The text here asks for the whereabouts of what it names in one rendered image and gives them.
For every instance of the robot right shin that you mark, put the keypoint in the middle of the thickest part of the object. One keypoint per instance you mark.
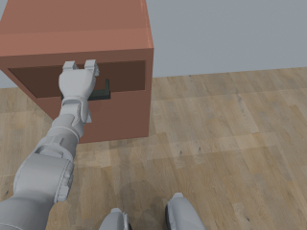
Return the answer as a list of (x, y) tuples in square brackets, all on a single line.
[(173, 227)]

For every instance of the robot left forearm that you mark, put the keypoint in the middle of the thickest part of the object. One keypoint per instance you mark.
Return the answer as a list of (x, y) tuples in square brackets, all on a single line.
[(65, 133)]

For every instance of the handle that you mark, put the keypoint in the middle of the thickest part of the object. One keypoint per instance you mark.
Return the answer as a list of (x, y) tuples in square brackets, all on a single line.
[(98, 94)]

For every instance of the drawer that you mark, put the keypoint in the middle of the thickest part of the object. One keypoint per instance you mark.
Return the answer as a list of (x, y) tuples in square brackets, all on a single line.
[(122, 76)]

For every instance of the robot left thigh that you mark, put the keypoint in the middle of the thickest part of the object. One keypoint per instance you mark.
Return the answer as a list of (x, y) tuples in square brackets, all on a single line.
[(115, 221)]

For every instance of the left robot upper arm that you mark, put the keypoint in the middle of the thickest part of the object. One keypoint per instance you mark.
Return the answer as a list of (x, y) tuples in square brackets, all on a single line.
[(44, 181)]

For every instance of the left robot hand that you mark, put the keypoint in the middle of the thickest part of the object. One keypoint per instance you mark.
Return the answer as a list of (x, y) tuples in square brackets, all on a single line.
[(79, 82)]

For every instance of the cabinet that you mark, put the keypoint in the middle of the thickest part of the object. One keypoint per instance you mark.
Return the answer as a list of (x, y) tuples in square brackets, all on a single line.
[(35, 33)]

